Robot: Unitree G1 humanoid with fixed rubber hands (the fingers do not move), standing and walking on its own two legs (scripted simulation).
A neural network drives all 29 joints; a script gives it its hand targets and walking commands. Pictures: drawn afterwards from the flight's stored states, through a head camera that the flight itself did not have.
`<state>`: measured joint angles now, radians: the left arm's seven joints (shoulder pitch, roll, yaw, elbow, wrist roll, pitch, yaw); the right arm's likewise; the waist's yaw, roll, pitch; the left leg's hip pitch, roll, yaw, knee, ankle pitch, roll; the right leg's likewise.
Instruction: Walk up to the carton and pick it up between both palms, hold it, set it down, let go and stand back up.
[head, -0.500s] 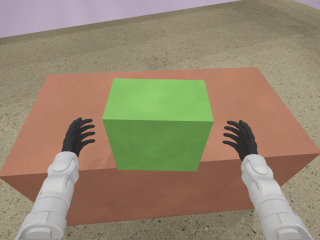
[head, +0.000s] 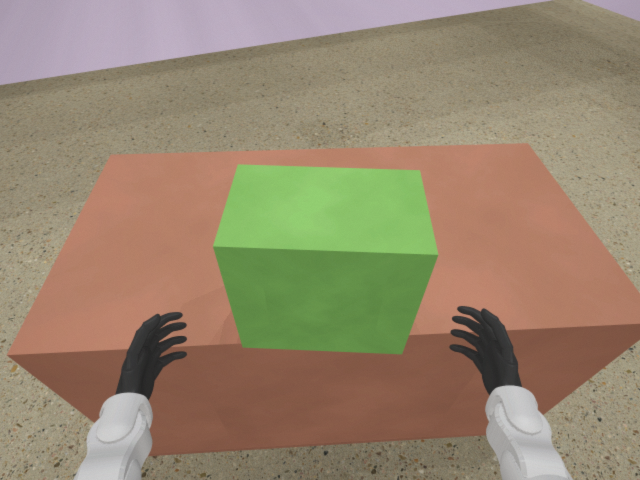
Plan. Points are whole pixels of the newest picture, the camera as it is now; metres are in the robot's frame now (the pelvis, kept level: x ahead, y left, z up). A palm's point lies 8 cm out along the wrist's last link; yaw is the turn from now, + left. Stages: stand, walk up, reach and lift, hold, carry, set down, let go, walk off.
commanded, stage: set down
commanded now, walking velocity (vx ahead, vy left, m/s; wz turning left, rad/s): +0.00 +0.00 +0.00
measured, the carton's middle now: (324, 265) +0.42 +0.00 +0.00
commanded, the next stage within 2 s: let go in 1.04 s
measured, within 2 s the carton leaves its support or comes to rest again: neither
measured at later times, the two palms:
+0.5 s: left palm (147, 423) +0.20 +0.22 -0.04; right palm (497, 417) +0.20 -0.22 -0.05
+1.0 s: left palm (150, 455) +0.17 +0.22 -0.07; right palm (503, 452) +0.16 -0.23 -0.08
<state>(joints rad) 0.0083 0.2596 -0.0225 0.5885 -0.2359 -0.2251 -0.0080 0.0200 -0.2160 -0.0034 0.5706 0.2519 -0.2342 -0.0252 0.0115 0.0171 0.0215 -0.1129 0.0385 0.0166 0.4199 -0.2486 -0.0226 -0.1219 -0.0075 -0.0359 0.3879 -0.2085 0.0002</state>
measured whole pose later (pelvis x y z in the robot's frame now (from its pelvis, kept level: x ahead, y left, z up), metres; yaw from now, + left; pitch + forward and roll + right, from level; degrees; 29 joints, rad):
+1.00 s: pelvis +0.01 +0.00 +0.00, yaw -1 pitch -6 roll -1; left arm 0.19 0.19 0.02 0.53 0.00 0.09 0.00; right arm 0.16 -0.18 -0.03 0.74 0.00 -0.22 0.00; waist 0.02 0.01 0.09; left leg -0.02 0.05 0.04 0.38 -0.25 -0.03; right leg -0.04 0.01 -0.01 0.36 -0.21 -0.01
